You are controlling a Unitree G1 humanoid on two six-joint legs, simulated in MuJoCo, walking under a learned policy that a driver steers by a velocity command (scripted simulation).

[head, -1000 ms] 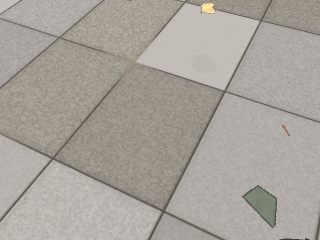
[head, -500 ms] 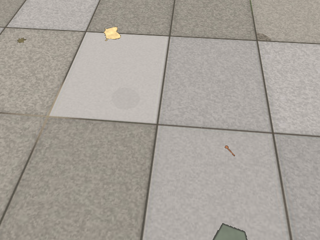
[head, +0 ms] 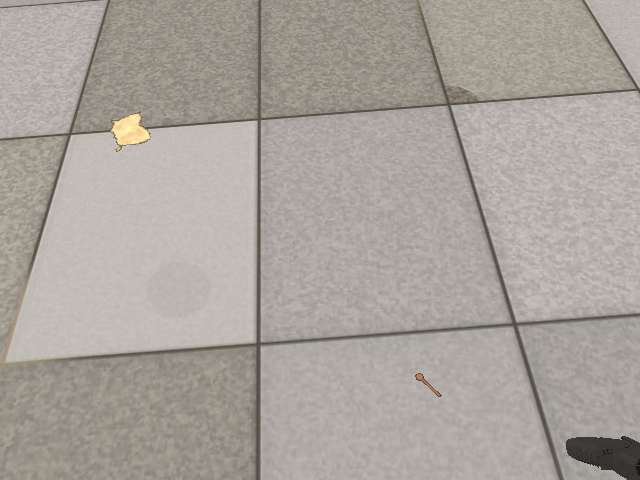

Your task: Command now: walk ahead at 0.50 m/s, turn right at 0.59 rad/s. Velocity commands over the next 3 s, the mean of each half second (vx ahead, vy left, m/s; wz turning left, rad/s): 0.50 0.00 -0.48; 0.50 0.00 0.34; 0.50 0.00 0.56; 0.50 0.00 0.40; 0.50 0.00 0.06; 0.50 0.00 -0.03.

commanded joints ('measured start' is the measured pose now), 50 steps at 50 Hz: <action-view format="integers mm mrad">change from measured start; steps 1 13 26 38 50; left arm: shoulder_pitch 31 -56 -349 -130 -61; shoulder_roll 161 122 47 67 170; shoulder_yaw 47 27 -14 10 55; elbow -40 -114 -199 -66 42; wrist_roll -6 -7 -1 32 8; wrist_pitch -4 14 -28 -57 -45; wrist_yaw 10 -2 -50 -27 5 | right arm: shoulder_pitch -97 180 329 304 14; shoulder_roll -95 -75 -194 -84 -43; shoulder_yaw -23 -32 -53 -29 -10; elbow -92 -12 99 61 -67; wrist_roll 9 -13 36 36 21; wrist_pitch -25 -12 14 42 64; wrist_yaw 11 -9 0 -9 40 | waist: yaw -1 -96 -148 -73 -17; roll -131 75 29 -164 -79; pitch -25 -32 31 -71 61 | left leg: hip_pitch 126 524 577 -7 -42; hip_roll -51 198 189 84 54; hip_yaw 22 -185 35 11 104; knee -81 -373 -398 593 102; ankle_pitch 22 -279 18 -333 -63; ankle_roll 15 229 247 61 94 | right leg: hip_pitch -55 -576 -457 3 111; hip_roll -231 -211 -166 -387 -404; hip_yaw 204 -11 -132 42 -299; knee -40 847 221 -172 -210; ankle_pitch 161 -69 205 171 311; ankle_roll -121 68 75 -111 -65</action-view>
